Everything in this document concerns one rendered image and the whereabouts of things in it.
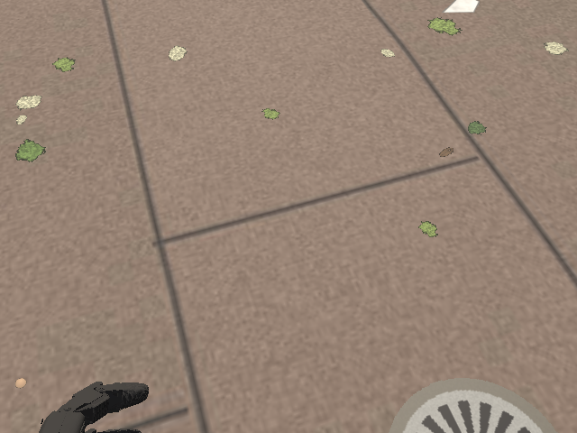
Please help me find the left robot hand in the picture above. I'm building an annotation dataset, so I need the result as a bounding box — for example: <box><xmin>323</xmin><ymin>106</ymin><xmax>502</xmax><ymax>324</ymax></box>
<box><xmin>39</xmin><ymin>382</ymin><xmax>149</xmax><ymax>433</ymax></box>

